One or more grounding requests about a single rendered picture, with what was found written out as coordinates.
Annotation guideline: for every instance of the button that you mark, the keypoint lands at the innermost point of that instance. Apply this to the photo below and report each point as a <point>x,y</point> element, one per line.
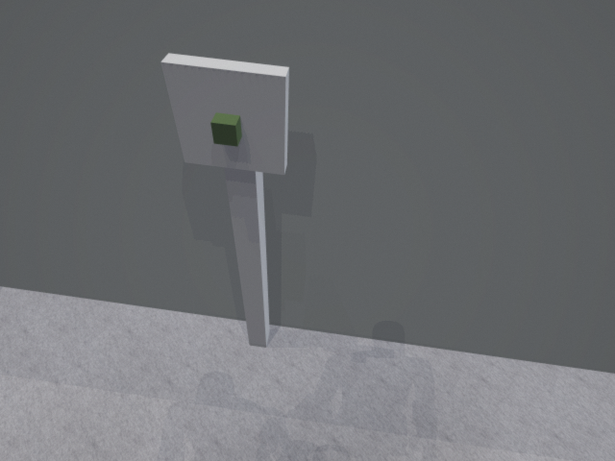
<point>226,129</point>

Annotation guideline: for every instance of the panel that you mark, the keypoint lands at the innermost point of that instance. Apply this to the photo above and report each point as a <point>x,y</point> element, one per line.
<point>200,87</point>

